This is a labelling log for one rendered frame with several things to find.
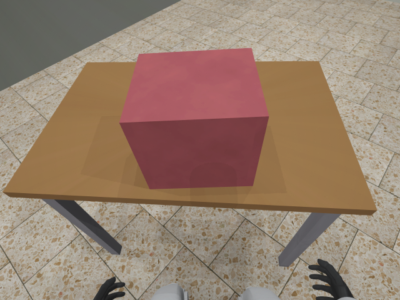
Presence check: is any table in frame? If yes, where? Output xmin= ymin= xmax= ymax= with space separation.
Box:
xmin=3 ymin=61 xmax=377 ymax=267

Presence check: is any robot thigh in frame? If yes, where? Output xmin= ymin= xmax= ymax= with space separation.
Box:
xmin=151 ymin=284 xmax=189 ymax=300
xmin=237 ymin=287 xmax=281 ymax=300

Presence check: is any robot right thigh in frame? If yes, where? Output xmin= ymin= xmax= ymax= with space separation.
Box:
xmin=237 ymin=287 xmax=281 ymax=300

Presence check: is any carton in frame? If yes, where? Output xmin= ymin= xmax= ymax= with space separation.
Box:
xmin=119 ymin=48 xmax=269 ymax=189

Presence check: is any robot right hand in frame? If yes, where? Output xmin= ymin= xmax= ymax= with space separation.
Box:
xmin=308 ymin=259 xmax=354 ymax=300

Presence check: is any robot left thigh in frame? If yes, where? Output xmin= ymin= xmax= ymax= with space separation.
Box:
xmin=151 ymin=284 xmax=189 ymax=300

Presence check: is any robot left hand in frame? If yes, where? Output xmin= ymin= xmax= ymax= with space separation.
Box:
xmin=94 ymin=277 xmax=125 ymax=300

